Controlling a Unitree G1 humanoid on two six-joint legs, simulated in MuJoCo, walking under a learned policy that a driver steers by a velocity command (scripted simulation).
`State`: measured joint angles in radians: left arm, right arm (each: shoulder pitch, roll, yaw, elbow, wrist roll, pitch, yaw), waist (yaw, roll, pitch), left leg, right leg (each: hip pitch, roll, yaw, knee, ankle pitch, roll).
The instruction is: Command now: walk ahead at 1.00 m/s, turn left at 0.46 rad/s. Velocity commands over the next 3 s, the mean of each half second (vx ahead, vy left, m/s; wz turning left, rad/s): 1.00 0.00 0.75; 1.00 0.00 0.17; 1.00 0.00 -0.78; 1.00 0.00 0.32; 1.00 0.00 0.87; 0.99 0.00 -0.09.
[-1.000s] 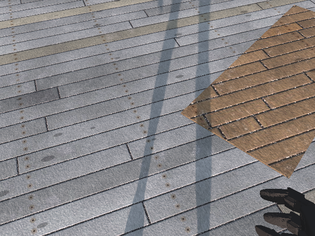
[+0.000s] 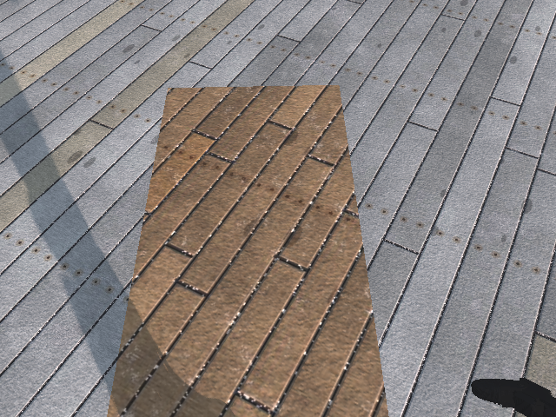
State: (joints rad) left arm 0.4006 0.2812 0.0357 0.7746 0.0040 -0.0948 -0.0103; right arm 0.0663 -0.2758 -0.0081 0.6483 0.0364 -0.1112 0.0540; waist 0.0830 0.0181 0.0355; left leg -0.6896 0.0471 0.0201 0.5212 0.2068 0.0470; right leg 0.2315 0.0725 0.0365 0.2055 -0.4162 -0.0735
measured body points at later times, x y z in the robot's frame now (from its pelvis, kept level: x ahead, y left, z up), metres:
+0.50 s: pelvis +0.49 +0.07 +0.00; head +0.50 +0.08 +0.45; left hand +0.66 +0.38 -0.02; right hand +0.59 -0.21 -0.11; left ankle +0.26 +0.11 -0.71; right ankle +0.70 -0.01 -0.72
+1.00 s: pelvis +0.86 +0.30 -0.01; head +0.88 +0.32 +0.44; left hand +0.66 +0.47 -0.14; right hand +1.20 +0.26 -0.05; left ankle +0.91 +0.48 -0.72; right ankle +0.72 +0.02 -0.66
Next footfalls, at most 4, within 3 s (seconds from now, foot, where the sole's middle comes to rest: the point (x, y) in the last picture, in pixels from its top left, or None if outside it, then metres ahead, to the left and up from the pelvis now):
0.06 left None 0.30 0.11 -0.75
0.50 right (311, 314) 0.73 0.01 -0.75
0.96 left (146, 239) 0.94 0.50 -0.75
1.40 right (209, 131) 1.41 0.40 -0.75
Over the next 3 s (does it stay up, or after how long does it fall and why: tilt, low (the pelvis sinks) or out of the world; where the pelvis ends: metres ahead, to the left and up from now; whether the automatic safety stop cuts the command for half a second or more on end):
stays up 2.46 0.98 0.02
